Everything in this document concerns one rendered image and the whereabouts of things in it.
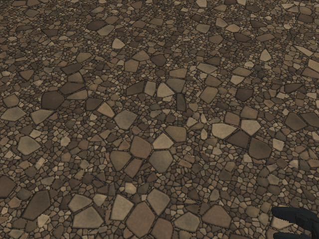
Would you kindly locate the robot right hand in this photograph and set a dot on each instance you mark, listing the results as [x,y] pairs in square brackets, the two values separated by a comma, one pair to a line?
[301,216]

